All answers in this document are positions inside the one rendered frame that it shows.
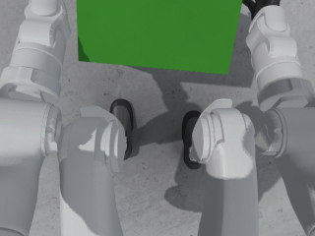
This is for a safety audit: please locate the left robot shin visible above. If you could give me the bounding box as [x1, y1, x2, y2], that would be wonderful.
[57, 105, 127, 164]

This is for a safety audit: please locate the right robot forearm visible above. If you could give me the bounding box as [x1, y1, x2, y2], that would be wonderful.
[245, 5, 315, 112]

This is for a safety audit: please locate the robot left thigh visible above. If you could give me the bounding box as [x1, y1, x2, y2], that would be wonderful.
[59, 116, 125, 236]

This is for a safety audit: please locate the carton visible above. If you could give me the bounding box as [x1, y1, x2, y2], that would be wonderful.
[76, 0, 243, 75]

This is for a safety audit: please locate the left robot forearm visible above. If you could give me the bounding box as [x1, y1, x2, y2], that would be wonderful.
[0, 0, 72, 104]

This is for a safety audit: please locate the right robot hand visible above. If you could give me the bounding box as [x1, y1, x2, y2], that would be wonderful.
[242, 0, 281, 21]

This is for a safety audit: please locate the left robot upper arm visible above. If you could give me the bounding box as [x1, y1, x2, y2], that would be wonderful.
[0, 97, 64, 236]

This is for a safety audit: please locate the right robot upper arm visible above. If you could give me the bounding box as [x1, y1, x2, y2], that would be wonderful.
[254, 107, 315, 236]

